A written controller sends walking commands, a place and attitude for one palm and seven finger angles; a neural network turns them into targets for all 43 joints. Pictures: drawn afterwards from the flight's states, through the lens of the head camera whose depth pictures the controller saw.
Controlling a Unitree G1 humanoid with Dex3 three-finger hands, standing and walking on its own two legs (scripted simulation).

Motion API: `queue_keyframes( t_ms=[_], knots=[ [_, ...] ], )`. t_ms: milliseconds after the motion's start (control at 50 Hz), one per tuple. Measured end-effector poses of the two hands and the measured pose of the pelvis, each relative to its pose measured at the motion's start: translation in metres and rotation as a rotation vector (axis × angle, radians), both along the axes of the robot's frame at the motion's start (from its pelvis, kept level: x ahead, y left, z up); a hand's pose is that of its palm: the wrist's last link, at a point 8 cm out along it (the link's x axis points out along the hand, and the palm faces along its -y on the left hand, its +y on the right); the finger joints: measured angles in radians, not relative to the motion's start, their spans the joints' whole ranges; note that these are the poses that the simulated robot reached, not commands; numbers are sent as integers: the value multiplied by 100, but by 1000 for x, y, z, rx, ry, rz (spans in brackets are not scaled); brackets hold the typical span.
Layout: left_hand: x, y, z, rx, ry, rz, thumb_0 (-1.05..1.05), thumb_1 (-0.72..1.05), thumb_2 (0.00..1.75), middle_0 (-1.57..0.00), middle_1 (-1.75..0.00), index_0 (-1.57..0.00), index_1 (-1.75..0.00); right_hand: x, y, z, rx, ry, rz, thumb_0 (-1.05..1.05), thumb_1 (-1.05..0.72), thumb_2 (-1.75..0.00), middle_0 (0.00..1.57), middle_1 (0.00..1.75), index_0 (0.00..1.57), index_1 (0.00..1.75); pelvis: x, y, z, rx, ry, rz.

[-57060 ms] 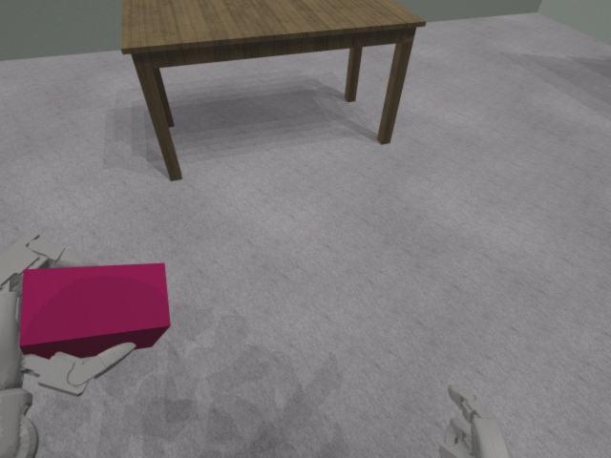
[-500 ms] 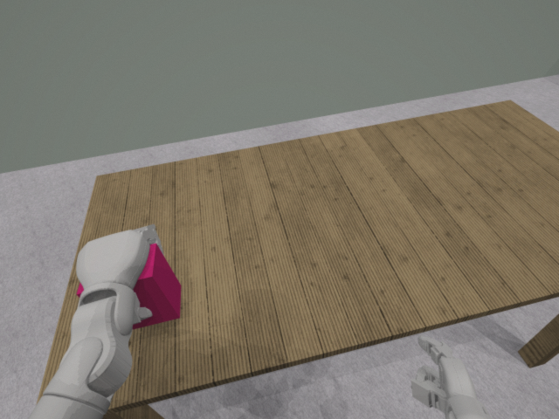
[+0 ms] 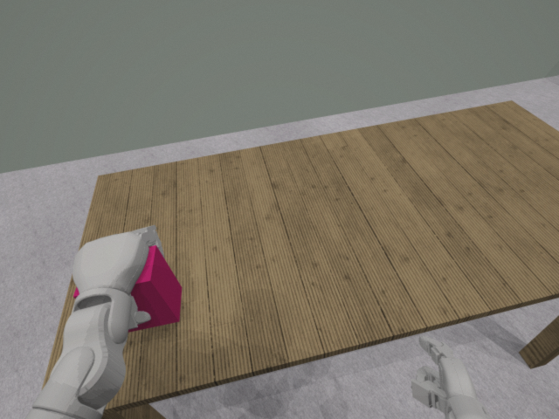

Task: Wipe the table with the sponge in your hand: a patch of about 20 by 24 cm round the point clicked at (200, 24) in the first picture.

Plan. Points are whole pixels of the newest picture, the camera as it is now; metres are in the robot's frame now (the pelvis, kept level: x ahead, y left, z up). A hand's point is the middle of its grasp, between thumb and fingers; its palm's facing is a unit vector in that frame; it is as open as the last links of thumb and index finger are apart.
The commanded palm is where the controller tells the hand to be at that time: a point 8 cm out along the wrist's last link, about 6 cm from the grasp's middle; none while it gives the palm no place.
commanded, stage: bring the sponge back beside the body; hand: left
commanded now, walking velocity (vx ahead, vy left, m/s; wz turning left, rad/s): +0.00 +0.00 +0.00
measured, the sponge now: (139, 297) +0.25 +0.27 +0.04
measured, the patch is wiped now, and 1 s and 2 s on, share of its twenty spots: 1.00 1.00 1.00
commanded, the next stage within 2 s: step back with the hand held close in 1.36 s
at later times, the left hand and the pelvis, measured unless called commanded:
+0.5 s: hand (99, 300) +0.21 +0.28 +0.10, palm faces +0.07 -0.09 -0.99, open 10.3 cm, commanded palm +0.18 +0.27 +0.16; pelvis -0.01 +0.00 +0.00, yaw +0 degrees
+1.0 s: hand (77, 323) +0.17 +0.28 +0.11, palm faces +0.08 -0.10 -0.99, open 10.3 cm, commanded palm +0.14 +0.27 +0.18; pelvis -0.01 +0.00 +0.00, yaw +0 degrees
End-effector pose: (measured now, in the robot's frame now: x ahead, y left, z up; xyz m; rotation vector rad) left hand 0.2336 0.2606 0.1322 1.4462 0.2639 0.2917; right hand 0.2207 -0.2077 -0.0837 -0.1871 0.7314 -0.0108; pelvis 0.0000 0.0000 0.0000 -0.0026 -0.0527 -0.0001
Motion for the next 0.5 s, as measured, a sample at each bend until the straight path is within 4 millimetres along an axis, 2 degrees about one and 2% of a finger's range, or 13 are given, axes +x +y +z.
queue_keyframes(
  t_ms=[180,360,500],
  knots=[
    [-16,18,8,-9,-12,83,-1,-52,104,-69,-131,-72,-133,1,-1,1,1,8,7,1,-91,-90,20,30,19,30,-1,0,0,0,-7,0],
    [-34,12,8,-12,13,24,-1,-52,104,-69,-131,-72,-133,-1,1,1,-9,-3,15,1,-91,-90,20,30,18,29,-4,1,-1,-1,-18,3],
    [-45,17,18,7,-30,36,-1,-52,104,-69,-131,-72,-133,-2,4,2,-2,-10,17,1,-91,-90,20,30,16,28,-8,0,-1,-1,-26,4]
  ],
)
